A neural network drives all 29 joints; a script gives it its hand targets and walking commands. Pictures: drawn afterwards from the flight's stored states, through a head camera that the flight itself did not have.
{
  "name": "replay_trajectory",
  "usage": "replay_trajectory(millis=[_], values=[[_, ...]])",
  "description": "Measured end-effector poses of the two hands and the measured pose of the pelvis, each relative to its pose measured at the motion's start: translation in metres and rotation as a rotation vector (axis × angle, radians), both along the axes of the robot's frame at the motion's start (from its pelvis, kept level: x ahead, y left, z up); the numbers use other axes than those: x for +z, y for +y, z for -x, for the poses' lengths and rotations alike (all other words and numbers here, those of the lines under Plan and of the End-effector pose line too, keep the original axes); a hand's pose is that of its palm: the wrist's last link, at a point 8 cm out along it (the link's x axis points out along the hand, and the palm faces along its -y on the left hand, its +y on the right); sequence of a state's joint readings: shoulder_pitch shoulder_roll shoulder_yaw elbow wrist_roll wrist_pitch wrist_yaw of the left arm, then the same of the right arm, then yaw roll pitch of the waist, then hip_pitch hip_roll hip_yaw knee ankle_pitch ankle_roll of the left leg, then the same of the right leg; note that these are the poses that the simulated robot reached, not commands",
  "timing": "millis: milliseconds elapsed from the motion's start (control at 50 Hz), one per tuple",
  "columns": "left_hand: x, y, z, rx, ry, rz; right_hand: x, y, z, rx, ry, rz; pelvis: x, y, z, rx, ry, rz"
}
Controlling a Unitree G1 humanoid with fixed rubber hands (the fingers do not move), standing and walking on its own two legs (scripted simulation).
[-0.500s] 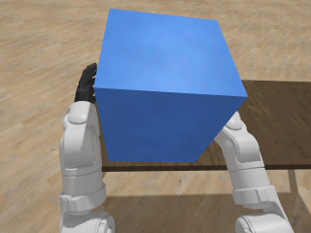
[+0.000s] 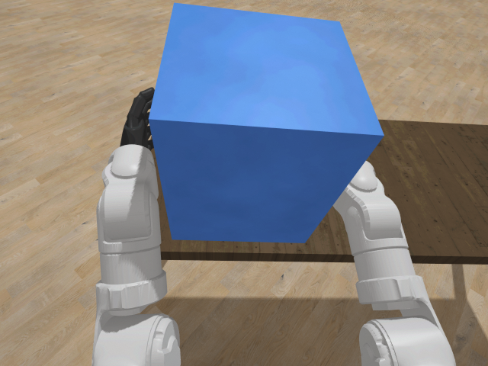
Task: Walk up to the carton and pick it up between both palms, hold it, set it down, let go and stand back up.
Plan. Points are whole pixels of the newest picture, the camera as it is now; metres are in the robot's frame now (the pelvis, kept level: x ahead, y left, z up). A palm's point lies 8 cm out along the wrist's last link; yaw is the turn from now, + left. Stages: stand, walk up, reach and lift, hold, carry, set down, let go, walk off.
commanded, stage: hold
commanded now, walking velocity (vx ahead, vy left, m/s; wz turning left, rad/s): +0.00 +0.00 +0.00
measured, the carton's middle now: (248, 139) +0.37 -0.01 +0.20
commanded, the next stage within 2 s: none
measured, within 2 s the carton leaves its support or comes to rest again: neither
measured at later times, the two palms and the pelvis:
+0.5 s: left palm (128, 146) +0.36 +0.15 +0.20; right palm (340, 155) +0.36 -0.15 +0.18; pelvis +0.00 +0.01 +0.00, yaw -1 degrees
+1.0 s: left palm (117, 147) +0.36 +0.16 +0.20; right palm (333, 150) +0.36 -0.14 +0.19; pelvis +0.01 +0.00 +0.00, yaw +1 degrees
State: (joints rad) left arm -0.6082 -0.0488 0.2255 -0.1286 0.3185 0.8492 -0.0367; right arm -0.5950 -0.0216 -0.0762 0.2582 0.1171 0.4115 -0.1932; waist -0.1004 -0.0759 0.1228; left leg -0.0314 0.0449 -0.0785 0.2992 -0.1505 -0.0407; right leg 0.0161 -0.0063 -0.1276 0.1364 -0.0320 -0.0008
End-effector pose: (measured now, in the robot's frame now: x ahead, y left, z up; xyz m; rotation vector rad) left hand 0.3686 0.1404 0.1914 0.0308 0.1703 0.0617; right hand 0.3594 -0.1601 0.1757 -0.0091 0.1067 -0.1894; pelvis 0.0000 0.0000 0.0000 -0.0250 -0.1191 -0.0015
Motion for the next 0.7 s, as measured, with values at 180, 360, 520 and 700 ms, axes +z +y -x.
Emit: replay_trajectory(millis=[180, 360, 520, 700], values=[[0.003, 0.002, 0.01, -0.01, -0.008, -0.006, -0.002, 0.002, 0.012, -0.006, -0.009, -0.006, 0.0, 0.005, -0.007, -0.008, -0.034, 0.0], [0.01, 0.01, 0.013, 0.006, -0.021, -0.004, 0.006, 0.01, 0.01, 0.007, -0.021, -0.01, -0.001, 0.01, -0.001, -0.013, -0.05, 0.001], [0.004, 0.01, 0.005, 0.015, 0.009, -0.001, 0.004, 0.01, 0.001, 0.014, 0.006, -0.008, -0.001, 0.009, 0.003, -0.01, -0.028, 0.001], [0.012, 0.014, 0.009, 0.048, -0.039, 0.011, 0.012, 0.014, -0.006, 0.048, -0.04, 0.0, 0.0, 0.005, -0.002, -0.012, -0.03, -0.004]])
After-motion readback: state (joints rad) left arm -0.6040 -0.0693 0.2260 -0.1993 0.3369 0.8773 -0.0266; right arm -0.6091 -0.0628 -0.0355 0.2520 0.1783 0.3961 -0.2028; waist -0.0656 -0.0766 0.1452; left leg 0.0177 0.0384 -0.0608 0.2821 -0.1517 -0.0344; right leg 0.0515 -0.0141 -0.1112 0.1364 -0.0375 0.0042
